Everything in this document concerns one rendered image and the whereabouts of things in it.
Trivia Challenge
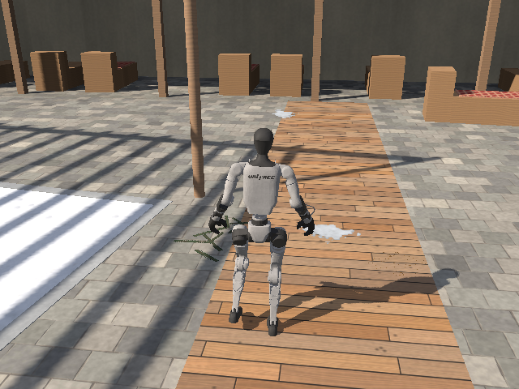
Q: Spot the humanoid robot head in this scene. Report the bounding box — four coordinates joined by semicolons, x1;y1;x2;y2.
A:
248;128;276;167

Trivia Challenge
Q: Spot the robot left upper arm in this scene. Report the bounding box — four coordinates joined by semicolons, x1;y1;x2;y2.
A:
221;162;246;207

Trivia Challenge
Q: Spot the robot left forearm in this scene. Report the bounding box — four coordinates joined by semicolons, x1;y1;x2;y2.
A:
212;194;228;221

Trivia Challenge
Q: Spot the humanoid robot torso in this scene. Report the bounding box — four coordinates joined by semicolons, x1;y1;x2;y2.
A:
242;159;281;243

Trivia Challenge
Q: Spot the right robot hand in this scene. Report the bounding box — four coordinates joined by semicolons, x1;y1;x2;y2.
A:
297;218;315;236

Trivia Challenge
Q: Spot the robot right upper arm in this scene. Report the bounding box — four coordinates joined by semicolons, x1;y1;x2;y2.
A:
279;164;302;209

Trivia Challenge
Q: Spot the robot right forearm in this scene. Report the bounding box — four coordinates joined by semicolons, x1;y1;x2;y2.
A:
295;195;312;224

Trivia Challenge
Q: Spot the left robot hand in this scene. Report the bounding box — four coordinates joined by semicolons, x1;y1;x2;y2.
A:
208;215;227;234

